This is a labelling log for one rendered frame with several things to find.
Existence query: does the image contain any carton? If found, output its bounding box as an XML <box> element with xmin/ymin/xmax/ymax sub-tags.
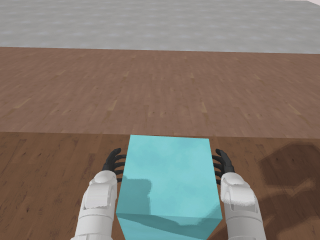
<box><xmin>116</xmin><ymin>135</ymin><xmax>223</xmax><ymax>240</ymax></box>

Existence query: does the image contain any left robot hand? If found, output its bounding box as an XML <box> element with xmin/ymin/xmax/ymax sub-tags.
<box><xmin>101</xmin><ymin>148</ymin><xmax>127</xmax><ymax>183</ymax></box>

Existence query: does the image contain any robot left forearm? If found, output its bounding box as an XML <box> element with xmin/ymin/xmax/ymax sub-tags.
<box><xmin>70</xmin><ymin>170</ymin><xmax>118</xmax><ymax>240</ymax></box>

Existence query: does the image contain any robot right forearm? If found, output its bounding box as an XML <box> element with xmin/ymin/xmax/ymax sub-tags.
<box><xmin>220</xmin><ymin>172</ymin><xmax>267</xmax><ymax>240</ymax></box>

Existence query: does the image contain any right robot hand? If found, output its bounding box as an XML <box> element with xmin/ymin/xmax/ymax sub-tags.
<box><xmin>211</xmin><ymin>149</ymin><xmax>235</xmax><ymax>185</ymax></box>

